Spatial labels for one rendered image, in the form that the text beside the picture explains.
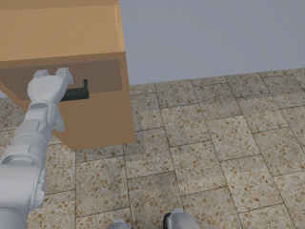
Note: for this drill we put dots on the robot left upper arm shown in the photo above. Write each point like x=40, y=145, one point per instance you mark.
x=22, y=189

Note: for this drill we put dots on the robot left forearm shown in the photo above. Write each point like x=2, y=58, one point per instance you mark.
x=32, y=137

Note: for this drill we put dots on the left robot shin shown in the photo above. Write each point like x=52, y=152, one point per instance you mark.
x=119, y=220

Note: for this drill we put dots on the right robot shin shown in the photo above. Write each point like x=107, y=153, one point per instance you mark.
x=177, y=210

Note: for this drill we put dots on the cabinet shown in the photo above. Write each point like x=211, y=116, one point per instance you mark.
x=41, y=32

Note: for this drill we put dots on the handle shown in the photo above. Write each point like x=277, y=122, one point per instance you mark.
x=77, y=93

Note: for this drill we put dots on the robot left hand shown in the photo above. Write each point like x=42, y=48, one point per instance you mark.
x=52, y=88

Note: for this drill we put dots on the robot shin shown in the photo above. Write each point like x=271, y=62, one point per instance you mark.
x=119, y=220
x=177, y=210

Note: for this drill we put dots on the drawer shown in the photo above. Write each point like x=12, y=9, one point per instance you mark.
x=103, y=76

